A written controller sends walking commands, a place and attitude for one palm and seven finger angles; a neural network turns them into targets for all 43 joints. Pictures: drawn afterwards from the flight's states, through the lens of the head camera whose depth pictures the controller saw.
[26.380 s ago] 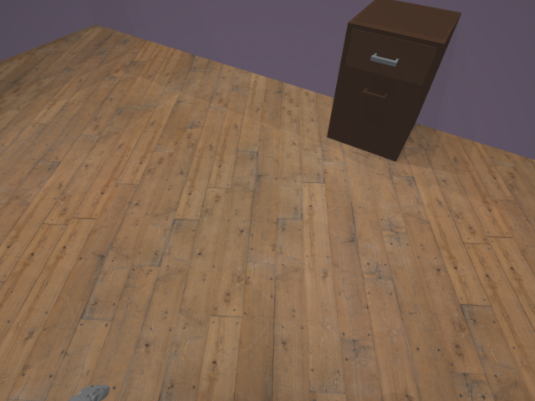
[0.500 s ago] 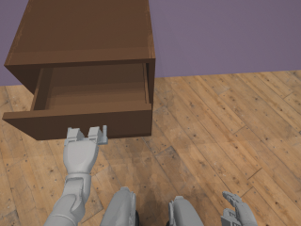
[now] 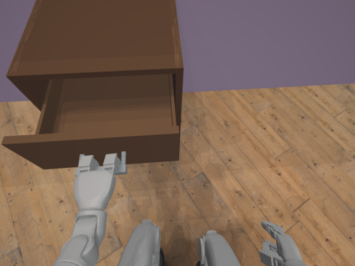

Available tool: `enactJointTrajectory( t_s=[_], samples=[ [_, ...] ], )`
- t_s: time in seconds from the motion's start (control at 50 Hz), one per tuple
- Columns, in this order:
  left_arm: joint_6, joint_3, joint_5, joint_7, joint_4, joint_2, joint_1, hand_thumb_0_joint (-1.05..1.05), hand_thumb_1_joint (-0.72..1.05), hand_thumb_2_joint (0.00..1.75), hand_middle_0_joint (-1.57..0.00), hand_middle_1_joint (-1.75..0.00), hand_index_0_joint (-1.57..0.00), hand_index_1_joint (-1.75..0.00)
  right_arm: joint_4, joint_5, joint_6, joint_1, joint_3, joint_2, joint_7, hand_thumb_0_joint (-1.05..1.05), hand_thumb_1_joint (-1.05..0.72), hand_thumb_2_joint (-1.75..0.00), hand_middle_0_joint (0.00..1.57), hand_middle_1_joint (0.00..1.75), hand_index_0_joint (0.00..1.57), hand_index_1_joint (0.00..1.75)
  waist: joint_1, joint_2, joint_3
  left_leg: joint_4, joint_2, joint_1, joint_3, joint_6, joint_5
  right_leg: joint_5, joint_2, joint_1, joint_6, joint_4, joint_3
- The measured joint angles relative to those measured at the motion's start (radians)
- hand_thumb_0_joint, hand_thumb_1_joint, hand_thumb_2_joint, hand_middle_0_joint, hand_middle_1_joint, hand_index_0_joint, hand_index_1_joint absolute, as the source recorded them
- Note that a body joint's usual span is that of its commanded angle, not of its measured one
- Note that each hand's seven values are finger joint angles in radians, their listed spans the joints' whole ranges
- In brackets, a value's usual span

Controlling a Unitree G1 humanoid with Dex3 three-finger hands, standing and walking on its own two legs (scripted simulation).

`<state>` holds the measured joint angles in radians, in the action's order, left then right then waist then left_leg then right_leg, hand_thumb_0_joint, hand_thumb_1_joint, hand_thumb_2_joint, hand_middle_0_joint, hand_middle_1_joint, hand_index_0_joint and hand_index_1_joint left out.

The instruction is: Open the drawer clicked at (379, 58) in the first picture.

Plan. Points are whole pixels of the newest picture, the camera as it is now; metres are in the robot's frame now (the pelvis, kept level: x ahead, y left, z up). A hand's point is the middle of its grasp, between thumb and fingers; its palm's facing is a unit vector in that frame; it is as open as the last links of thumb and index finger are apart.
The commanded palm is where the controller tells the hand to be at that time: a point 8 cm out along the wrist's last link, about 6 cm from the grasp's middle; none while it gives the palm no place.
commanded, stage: pull the drawer open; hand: left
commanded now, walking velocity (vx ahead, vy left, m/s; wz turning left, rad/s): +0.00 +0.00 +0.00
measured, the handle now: (102, 164) +0.35 +0.21 -0.07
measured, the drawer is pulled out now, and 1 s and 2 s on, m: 0.18 0.20 0.22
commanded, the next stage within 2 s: none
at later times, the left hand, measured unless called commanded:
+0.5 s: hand (104, 195) +0.28 +0.20 -0.09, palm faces -0.06 -0.09 -0.99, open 5.9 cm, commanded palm +0.24 +0.20 -0.04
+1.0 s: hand (103, 200) +0.27 +0.20 -0.09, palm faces -0.07 -0.09 -0.99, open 5.9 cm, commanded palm +0.23 +0.19 -0.04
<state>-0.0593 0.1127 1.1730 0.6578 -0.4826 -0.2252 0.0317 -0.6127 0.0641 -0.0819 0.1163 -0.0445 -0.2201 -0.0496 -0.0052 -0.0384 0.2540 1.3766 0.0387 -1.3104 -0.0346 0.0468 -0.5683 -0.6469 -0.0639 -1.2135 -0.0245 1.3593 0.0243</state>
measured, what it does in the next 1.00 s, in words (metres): stands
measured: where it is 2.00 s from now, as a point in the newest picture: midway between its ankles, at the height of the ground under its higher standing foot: outside the picture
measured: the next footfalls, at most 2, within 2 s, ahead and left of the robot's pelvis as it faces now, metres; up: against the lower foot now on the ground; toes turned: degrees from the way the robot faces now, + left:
none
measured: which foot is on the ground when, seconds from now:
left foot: down 0.00-1.00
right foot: down 0.00-1.00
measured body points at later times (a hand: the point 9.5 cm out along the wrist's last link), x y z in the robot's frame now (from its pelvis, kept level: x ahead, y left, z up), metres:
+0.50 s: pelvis +0.00 +0.00 +0.00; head +0.13 +0.00 +0.43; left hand +0.28 +0.20 -0.03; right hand +0.18 -0.24 -0.13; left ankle +0.03 +0.09 -0.60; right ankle -0.01 -0.11 -0.60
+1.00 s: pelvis +0.00 +0.00 +0.00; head +0.13 +0.00 +0.43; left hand +0.26 +0.20 -0.03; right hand +0.19 -0.24 -0.12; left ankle +0.03 +0.09 -0.60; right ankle -0.01 -0.11 -0.60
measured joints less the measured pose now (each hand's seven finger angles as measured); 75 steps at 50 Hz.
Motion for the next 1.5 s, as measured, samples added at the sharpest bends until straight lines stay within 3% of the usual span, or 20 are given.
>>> enactJointTrajectory(
  t_s=[1.5],
  samples=[
    [0.009, 0.015, 0.006, 0.001, 0.119, 0.013, -0.161, 0.02, 0.75, 0.78, -0.27, -1.3, -0.33, -1.25, 0.038, 0.009, 0.01, -0.008, 0.014, -0.002, 0.006, 0.01, -0.91, -0.9, 0.2, 0.3, 0.2, 0.3, 0.016, -0.002, 0.009, 0.006, -0.003, 0.008, 0.002, -0.008, -0.01, -0.014, 0.001, 0.004, -0.008, 0.014, 0.0]
  ],
)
